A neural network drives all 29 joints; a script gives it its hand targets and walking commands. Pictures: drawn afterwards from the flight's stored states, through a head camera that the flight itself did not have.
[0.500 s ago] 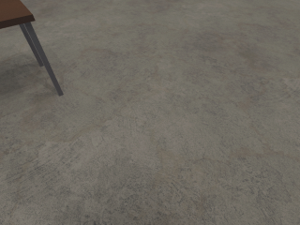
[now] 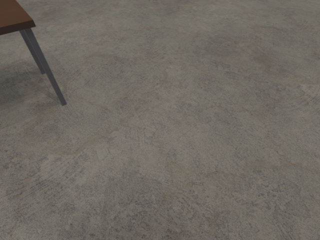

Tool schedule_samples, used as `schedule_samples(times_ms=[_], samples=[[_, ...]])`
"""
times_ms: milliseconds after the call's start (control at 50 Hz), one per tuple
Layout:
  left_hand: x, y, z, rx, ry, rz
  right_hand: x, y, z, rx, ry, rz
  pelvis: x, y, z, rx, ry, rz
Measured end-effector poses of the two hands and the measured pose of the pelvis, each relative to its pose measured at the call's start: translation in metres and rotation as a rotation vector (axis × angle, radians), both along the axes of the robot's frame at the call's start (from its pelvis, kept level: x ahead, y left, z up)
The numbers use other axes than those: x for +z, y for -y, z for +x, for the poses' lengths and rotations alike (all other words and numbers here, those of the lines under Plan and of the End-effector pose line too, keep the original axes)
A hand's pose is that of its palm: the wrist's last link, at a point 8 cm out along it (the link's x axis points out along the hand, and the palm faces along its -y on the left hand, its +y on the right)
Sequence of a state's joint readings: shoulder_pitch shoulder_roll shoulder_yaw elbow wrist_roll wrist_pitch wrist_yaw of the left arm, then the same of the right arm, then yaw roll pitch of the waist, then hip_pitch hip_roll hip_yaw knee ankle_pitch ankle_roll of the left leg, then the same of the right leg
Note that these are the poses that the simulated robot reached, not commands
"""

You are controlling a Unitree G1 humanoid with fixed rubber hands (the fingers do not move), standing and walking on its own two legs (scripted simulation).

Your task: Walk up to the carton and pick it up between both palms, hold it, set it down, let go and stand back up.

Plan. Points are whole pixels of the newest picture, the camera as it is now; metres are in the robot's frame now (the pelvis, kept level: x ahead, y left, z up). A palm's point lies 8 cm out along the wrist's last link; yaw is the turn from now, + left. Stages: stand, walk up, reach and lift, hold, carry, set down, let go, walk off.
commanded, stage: stand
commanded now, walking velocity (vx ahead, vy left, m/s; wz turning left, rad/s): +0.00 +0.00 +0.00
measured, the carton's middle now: out of the picture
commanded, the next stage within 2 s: walk up in 0.26 s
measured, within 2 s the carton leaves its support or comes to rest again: neither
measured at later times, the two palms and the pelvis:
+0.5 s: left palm out of the picture +0.00 +0.20 -0.14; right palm out of the picture +0.00 -0.21 -0.14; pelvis +0.01 -0.01 +0.01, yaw +1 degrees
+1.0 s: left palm out of the picture +0.08 +0.40 -0.19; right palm (188, 192) +0.31 -0.07 -0.14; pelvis +0.13 +0.13 -0.05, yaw +28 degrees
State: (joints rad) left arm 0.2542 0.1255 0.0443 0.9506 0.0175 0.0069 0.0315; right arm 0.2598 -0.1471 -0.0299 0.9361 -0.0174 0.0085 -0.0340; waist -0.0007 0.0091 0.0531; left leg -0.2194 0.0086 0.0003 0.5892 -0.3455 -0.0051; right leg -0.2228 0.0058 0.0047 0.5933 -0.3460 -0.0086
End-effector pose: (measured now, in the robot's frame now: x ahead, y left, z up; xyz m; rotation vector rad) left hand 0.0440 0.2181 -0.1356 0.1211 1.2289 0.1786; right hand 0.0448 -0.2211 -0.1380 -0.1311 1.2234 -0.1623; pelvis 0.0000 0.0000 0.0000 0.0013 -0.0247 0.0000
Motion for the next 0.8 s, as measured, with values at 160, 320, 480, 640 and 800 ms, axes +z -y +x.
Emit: schedule_samples(times_ms=[160, 320, 480, 640, 800], samples=[[-0.001, 0.004, -0.013, 0.022, -0.06, -0.004, -0.002, 0.0, -0.017, -0.024, -0.071, 0.005, 0.004, 0.002, 0.005, -0.001, 0.012, 0.0], [-0.003, 0.012, -0.029, 0.038, -0.124, -0.016, -0.004, -0.007, -0.033, -0.037, -0.138, 0.023, 0.006, 0.004, 0.009, -0.001, 0.025, 0.0], [-0.005, 0.022, -0.044, 0.048, -0.18, -0.034, -0.006, -0.013, -0.045, -0.042, -0.19, 0.041, 0.008, 0.006, 0.011, 0.0, 0.035, 0.0], [-0.002, -0.024, -0.051, 0.193, -0.027, 0.068, -0.006, 0.013, 0.008, 0.209, -0.212, -0.035, -0.003, -0.012, 0.017, 0.189, 0.025, -0.065], [-0.024, -0.092, -0.057, 0.285, -0.026, 0.102, 0.017, -0.023, 0.157, 0.382, 0.007, -0.134, -0.019, -0.06, 0.062, 0.34, 0.078, -0.067]])
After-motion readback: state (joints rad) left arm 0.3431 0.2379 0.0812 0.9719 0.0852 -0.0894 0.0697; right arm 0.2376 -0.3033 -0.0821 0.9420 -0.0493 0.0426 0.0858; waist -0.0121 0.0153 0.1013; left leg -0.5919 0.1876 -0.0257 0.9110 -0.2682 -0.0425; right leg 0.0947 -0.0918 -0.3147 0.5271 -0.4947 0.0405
